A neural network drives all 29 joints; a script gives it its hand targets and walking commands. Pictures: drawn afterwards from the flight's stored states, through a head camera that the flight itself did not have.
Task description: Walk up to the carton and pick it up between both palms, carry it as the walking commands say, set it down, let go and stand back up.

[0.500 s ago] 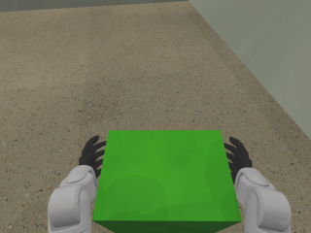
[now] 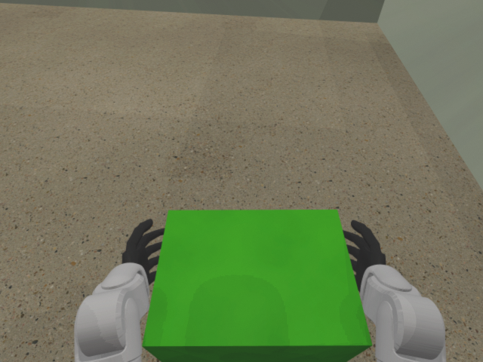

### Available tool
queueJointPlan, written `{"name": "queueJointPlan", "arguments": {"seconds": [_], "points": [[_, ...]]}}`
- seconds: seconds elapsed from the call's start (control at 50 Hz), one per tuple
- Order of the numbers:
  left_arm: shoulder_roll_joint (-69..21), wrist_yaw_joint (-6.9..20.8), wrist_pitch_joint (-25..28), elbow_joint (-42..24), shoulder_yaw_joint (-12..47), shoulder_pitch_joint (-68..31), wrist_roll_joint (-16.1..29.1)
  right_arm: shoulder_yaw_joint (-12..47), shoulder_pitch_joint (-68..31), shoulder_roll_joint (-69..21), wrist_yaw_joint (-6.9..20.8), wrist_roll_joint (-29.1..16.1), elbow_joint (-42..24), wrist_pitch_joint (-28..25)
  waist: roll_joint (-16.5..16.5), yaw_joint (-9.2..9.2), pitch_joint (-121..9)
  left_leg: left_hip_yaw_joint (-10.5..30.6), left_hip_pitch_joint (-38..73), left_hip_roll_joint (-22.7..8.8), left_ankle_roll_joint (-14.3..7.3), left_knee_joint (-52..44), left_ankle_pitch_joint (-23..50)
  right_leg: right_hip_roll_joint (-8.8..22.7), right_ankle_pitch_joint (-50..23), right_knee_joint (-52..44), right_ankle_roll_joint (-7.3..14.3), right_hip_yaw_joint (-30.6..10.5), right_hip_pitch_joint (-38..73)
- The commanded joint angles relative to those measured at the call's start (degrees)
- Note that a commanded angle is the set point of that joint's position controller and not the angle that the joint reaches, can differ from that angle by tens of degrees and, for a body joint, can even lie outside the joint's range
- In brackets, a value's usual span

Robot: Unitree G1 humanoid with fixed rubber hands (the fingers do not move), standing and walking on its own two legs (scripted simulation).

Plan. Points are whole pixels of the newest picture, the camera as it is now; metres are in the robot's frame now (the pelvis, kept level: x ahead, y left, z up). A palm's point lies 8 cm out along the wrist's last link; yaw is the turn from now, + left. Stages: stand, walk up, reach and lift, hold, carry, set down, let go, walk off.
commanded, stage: carry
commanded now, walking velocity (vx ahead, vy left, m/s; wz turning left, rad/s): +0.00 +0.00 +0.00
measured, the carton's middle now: (252, 300) +0.24 +0.01 +0.00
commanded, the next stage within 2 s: none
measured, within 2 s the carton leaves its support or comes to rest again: neither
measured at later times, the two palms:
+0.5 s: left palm (166, 256) +0.27 +0.14 +0.09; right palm (402, 264) +0.26 -0.20 +0.09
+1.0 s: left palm (203, 156) +0.48 +0.11 +0.09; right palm (373, 157) +0.50 -0.23 +0.09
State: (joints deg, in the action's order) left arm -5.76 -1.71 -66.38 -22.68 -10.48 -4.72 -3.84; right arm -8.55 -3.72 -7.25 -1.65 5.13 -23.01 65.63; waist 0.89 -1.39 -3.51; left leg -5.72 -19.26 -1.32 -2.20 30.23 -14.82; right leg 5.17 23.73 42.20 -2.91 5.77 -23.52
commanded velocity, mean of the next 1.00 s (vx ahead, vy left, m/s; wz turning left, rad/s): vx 0.40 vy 0.00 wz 0.00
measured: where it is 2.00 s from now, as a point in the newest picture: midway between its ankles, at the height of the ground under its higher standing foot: (260, 235)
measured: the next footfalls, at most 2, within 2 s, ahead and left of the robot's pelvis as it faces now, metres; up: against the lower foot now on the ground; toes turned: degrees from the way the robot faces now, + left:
right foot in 0.08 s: +0.03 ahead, -0.17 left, +0.00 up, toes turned -8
right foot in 0.74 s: +0.17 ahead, -0.18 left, +0.00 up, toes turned -12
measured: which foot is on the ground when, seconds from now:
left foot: down 0.00-0.76, up 0.78-1.00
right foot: up 0.00-0.06, down 0.08-0.44, up 0.46-0.72, down 0.74-1.00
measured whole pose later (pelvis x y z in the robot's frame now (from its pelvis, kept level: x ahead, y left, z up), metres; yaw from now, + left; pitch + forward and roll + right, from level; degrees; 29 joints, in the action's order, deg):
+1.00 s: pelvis +0.23 -0.07 +0.01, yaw +0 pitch +5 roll +1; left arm -7.3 -2.2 -66.3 -25.4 -10.2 -4.6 -4.4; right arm -9.5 -5.0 -6.5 -1.5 4.0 -25.3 66.9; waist 1.1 -2.4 -2.9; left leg -8.0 -29.8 -4.0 0.5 38.7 -14.4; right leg 4.4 17.2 16.4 -0.8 10.7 -3.7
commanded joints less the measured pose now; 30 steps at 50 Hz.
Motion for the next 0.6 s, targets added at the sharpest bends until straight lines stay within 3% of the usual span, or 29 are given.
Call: {"name": "queueJointPlan", "arguments": {"seconds": [0.0, 0.02, 0.04, 0.06, 0.08, 0.1, 0.16, 0.2, 0.22, 0.26, 0.28, 0.32, 0.36, 0.4, 0.42, 0.44, 0.46, 0.48, 0.52, 0.56, 0.58], "points": [[-44.37, 12.92, -0.81, -4.09, 46.02, -26.18, 21.00, 42.33, -23.65, -41.29, 11.55, -19.46, -4.87, 0.78, -9.09, 1.38, -14.60, 6.66, 8.43, -10.80, -2.90, -6.33, 19.42, -1.60, -4.69, -11.37, -0.23, 2.79, 7.03], [-43.70, 12.87, -1.12, -3.63, 45.61, -25.20, 20.66, 42.25, -23.01, -40.50, 11.53, -19.33, -4.53, 1.12, -8.40, 1.16, -14.91, 6.57, 7.27, -9.82, -1.71, -4.85, 16.86, -0.89, -9.15, -15.66, -0.12, 2.52, 10.32], [-43.20, 12.91, -1.43, -2.99, 45.17, -24.46, 20.42, 42.12, -22.67, -40.01, 11.57, -19.14, -3.93, 1.42, -6.67, 1.17, -15.44, 6.21, 4.99, -8.66, -0.36, -3.18, 14.65, 2.15, -14.67, -17.36, 0.14, -0.18, 14.06], [-42.28, 12.99, -1.67, -2.19, 44.57, -24.51, 20.27, 41.63, -22.30, -39.76, 11.60, -18.77, -2.76, 1.67, -1.46, 1.57, -15.70, 4.73, 2.19, -6.56, 1.37, 0.50, 11.20, 7.67, -27.83, -17.74, 0.42, -5.53, 16.79], [-42.17, 13.07, -1.51, -1.77, 44.40, -24.73, 19.65, 42.42, -23.14, -40.36, 11.73, -19.16, -2.80, 2.10, 6.06, 2.04, -14.87, 3.74, 1.16, -4.22, 3.23, -0.91, 7.26, 8.47, -31.83, -15.75, 2.08, -6.11, 14.90], [-42.24, 13.07, -1.61, -1.08, 43.82, -25.19, 19.17, 42.46, -25.27, -40.66, 11.90, -19.47, -2.32, 2.31, 6.37, 1.83, -13.79, 3.17, 2.98, -4.32, 3.87, -0.97, 4.57, 8.04, -29.30, -16.43, 2.48, -5.98, 12.22], [-42.61, 12.79, -1.89, -0.60, 42.96, -26.82, 18.25, 43.25, -28.83, -42.17, 12.51, -21.07, -2.17, 2.64, 3.32, 1.44, -10.43, 3.31, 2.58, -5.29, 3.95, -1.93, 5.08, 6.89, -17.99, -18.44, 2.25, -4.80, 8.62], [-42.78, 12.55, -2.06, -0.58, 42.73, -27.18, 18.18, 43.69, -29.83, -42.31, 12.72, -21.85, -2.16, 2.89, 2.80, 1.29, -10.42, 3.29, 2.49, -5.65, 3.90, -2.57, 6.26, 6.40, -15.84, -18.82, 2.28, -4.43, 8.63], [-42.80, 12.49, -2.15, -0.52, 42.60, -26.81, 18.04, 43.87, -29.78, -42.36, 12.77, -22.08, -2.14, 2.96, 3.19, 1.14, -11.28, 2.69, 2.83, -5.13, 3.94, -2.69, 3.53, 6.22, -9.33, -20.25, 2.42, -4.82, 8.59], [-42.23, 12.42, -2.36, -0.75, 42.11, -26.92, 18.14, 44.06, -31.06, -41.85, 12.91, -22.71, -2.79, 3.02, 6.46, 0.31, -9.10, -1.36, 0.37, -1.43, 3.61, -0.42, -6.27, 6.87, 11.17, -27.60, 4.67, -8.86, 9.03], [-42.09, 12.36, -2.44, -0.92, 42.11, -27.60, 18.18, 43.97, -31.43, -41.48, 13.01, -22.88, -2.58, 3.12, 9.06, 0.11, -7.36, -3.60, -2.26, 0.12, 3.65, 2.27, -9.11, 9.00, 18.32, -31.16, 6.27, -12.56, 9.54], [-42.24, 12.20, -2.60, -0.62, 42.53, -28.18, 18.40, 43.88, -32.25, -41.21, 13.09, -22.96, -2.51, 3.23, 10.92, 0.03, -5.56, -3.67, -4.11, -0.39, 3.04, 5.41, -8.09, 12.68, 20.38, -34.46, 8.56, -15.97, 9.06], [-42.57, 11.90, -2.65, -1.32, 43.41, -29.01, 19.09, 43.36, -32.27, -41.28, 12.94, -23.09, -1.94, 3.29, 9.16, 0.38, -6.26, -4.03, -0.68, -0.58, 2.20, -1.00, -6.51, 11.68, 16.50, -32.91, 8.27, -13.01, 9.12], [-42.64, 11.79, -2.68, -1.79, 43.56, -28.58, 19.16, 42.86, -29.60, -41.38, 12.64, -22.99, -0.69, 3.31, 5.63, 1.17, -9.47, -4.34, 11.00, -0.44, 0.91, -8.56, -5.90, 7.87, 14.56, -26.67, 5.57, -6.99, 5.18], [-42.67, 12.01, -2.87, -2.07, 43.67, -29.40, 19.45, 41.96, -27.57, -40.64, 12.43, -22.26, 0.17, 3.10, -0.56, 2.04, -10.13, 3.12, 16.24, -5.11, -0.82, -13.04, -11.78, 4.27, 12.00, -19.25, 2.56, -1.81, -0.58], [-43.32, 12.27, -3.03, -2.35, 43.91, -31.01, 20.06, 41.13, -25.79, -40.41, 12.28, -21.65, 0.61, 2.85, -11.78, 3.32, -9.96, 16.81, 20.75, -12.82, -4.15, -20.50, -23.97, -0.10, 7.21, -5.95, -0.29, 4.00, -7.72], [-43.36, 12.78, -3.16, -1.89, 43.54, -30.99, 20.57, 40.82, -25.13, -40.87, 12.10, -21.12, 0.41, 2.67, -14.54, 3.57, -5.50, 25.91, 22.14, -18.73, -7.23, -24.55, -28.82, -1.37, 5.16, 0.12, 0.09, 2.96, -15.87], [-43.75, 13.34, -3.11, -0.93, 43.32, -31.31, 20.85, 40.53, -26.25, -40.87, 11.93, -20.69, -0.13, 2.66, -10.82, 3.02, -3.83, 27.71, 19.13, -21.15, -8.54, -26.29, -28.53, 0.83, 2.81, 4.67, 0.85, -0.73, -17.15], [-45.32, 13.86, -2.67, 0.90, 43.39, -30.20, 20.80, 41.18, -29.37, -41.32, 11.76, -21.04, -2.57, 2.38, -7.27, 2.33, -5.62, 22.25, 18.64, -20.68, -8.33, -26.42, -19.99, 1.82, -0.97, 5.00, 1.63, -3.03, -16.09], [-45.64, 13.55, -1.95, 0.35, 43.42, -29.86, 20.52, 42.50, -31.16, -42.51, 11.75, -21.94, -4.63, 2.04, -7.09, 2.22, -8.76, 13.62, 20.69, -17.26, -6.61, -25.10, -8.05, 0.48, -5.77, 0.59, 1.27, -0.51, -11.64], [-45.44, 13.33, -1.68, -0.31, 43.61, -29.64, 20.44, 42.87, -30.80, -42.65, 11.77, -22.05, -4.87, 1.93, -7.58, 2.16, -9.36, 11.25, 21.13, -15.95, -5.93, -24.39, -4.80, -0.29, -6.78, -1.74, 1.13, 0.52, -9.75]]}}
